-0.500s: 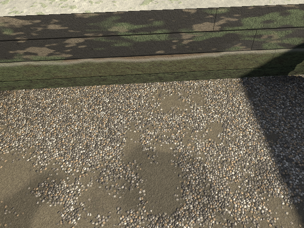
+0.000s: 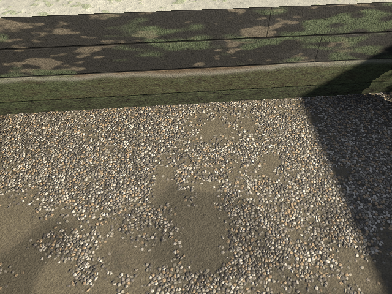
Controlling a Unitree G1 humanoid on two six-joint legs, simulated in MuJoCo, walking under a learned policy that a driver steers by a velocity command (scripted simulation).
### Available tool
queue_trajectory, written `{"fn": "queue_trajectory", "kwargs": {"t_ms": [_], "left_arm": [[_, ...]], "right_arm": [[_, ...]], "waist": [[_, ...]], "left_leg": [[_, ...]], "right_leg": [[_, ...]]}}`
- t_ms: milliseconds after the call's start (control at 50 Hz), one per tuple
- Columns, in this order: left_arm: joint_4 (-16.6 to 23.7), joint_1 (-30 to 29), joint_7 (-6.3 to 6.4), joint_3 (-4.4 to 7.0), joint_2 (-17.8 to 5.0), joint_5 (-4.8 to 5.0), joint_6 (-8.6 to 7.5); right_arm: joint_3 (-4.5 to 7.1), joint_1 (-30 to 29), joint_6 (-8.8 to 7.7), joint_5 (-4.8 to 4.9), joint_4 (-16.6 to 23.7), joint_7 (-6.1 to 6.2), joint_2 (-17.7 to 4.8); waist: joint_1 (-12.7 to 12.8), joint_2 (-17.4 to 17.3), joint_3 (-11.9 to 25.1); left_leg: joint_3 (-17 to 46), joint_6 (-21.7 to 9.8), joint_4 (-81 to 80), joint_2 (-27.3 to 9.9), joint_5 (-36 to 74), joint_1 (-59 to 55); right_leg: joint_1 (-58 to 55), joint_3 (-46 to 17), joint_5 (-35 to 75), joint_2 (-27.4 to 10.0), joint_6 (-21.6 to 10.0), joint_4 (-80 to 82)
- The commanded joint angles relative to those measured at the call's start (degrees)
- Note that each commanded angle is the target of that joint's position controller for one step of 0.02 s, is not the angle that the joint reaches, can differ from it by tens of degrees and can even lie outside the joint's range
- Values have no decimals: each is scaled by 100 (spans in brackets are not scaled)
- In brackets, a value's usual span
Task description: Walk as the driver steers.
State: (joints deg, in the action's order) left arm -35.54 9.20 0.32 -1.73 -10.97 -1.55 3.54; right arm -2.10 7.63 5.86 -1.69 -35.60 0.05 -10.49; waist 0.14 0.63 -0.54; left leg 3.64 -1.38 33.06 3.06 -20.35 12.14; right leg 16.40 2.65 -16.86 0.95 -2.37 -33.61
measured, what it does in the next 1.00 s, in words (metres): stands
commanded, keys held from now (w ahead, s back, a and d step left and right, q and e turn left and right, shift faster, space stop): no key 0.08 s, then w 0.16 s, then no key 0.76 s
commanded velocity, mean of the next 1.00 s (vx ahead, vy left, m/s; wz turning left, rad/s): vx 0.08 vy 0.00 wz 0.00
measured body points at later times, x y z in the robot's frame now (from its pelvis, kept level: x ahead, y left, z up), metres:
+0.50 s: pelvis +0.03 +0.00 +0.01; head +0.04 +0.00 +0.46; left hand +0.17 +0.22 -0.10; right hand +0.18 -0.21 -0.10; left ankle -0.03 +0.11 -0.73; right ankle +0.01 -0.09 -0.73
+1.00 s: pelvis +0.02 +0.00 +0.01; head +0.02 +0.00 +0.46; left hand +0.15 +0.23 -0.10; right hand +0.18 -0.21 -0.10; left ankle -0.03 +0.11 -0.73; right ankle +0.01 -0.10 -0.73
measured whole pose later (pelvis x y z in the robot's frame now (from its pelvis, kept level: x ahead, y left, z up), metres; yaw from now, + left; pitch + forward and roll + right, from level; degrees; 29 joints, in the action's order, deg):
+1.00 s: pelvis +0.02 +0.00 +0.01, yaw +0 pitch +0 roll +0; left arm -40.7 10.6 1.2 -1.6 -10.9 -0.8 4.3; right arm -2.6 9.2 4.6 -0.8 -39.4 0.8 -10.8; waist 1.1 -0.3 0.5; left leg 4.5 -1.3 22.7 2.5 -16.4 6.4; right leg 10.5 2.6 -13.3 1.4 -2.2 -23.5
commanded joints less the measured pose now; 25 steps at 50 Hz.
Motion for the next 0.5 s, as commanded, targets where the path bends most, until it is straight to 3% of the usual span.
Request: {"fn": "queue_trajectory", "kwargs": {"t_ms": [20,80,120,140,220,320,340,440,460,500], "left_arm": [[495,-311,-1,120,-450,-1,-107],[498,-324,-5,118,-446,3,-118],[479,-324,-60,-60,-53,-13,-144],[418,-372,-59,-86,-41,7,-172],[199,-199,-48,-60,-311,19,-251],[66,-123,-16,-56,-363,60,-278],[53,-57,17,-35,-338,55,-235],[-31,-72,84,0,-368,94,-163],[-45,-30,0,6,-291,17,-169],[-120,42,-37,39,-330,30,-169]], "right_arm": [[143,-377,-74,0,511,2,-484],[144,-399,-78,3,525,-5,-470],[-26,-434,-115,-4,474,-25,-90],[-65,-438,-124,32,403,-50,-53],[-34,-305,-188,22,202,-43,-297],[-64,-104,-346,50,18,-52,-293],[-20,21,-363,90,-70,23,-389],[-7,86,-350,121,-106,107,-376],[-15,17,-302,65,-7,84,-350],[20,45,-246,67,-4,84,-439]], "waist": [[-9,-118,350],[-14,-83,357],[-37,-204,417],[8,-90,272],[14,-97,42],[21,-53,97],[74,-99,192],[67,-60,519],[146,-7,496],[145,-51,629]], "left_leg": [[544,-184,-557,-410,1126,279],[531,-169,-564,-391,1044,287],[643,-54,-1212,-470,244,115],[695,-10,-1422,-469,13,131],[638,-20,-1630,-456,471,-157],[585,-74,-1591,-519,1331,-450],[586,-94,-1469,-557,1756,-562],[515,-106,-1244,-600,2659,-736],[624,-115,-1298,-758,3323,-628],[579,-115,-1244,-749,3551,-775]], "right_leg": [[-371,-658,862,-460,-240,504],[-383,-681,887,-476,-242,530],[-445,-716,-3,-518,-78,1054],[-537,-728,-160,-500,-11,1271],[-690,-761,224,-468,-17,1463],[-762,-766,936,-547,-45,1497],[-813,-765,1306,-571,-110,1500],[-1088,-683,2175,-570,-116,1269],[-1230,-628,2558,-636,-163,1335],[-1336,-595,2809,-632,-165,1266]]}}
